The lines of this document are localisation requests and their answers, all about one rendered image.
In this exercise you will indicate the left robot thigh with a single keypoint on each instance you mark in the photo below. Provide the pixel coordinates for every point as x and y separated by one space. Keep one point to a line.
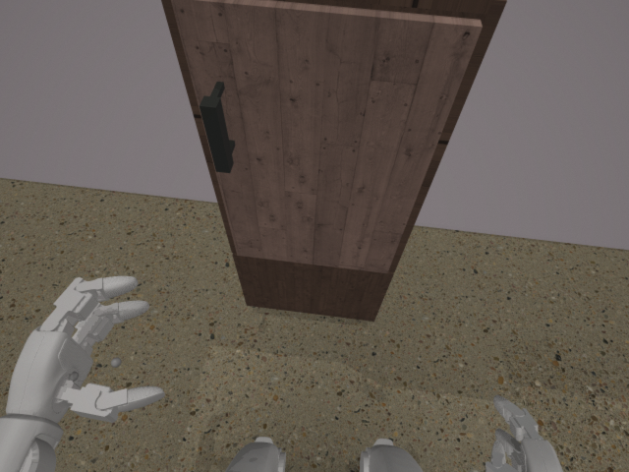
258 457

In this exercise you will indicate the cupboard door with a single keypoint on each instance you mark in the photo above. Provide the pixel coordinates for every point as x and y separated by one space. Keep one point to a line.
335 112

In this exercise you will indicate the robot left hand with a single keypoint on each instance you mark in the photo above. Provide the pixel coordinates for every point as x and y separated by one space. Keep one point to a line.
39 384

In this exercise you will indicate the right robot thigh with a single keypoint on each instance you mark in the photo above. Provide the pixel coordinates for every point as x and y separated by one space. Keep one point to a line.
387 458

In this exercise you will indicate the robot left forearm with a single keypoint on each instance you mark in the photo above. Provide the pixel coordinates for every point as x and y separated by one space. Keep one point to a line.
27 443

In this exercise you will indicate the robot right hand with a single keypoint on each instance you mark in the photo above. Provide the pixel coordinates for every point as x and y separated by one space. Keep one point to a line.
533 454

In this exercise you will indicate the handle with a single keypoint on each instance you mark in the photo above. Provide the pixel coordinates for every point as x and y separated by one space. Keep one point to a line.
214 122

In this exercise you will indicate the robot thigh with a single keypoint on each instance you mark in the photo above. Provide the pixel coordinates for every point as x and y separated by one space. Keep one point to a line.
387 458
258 457

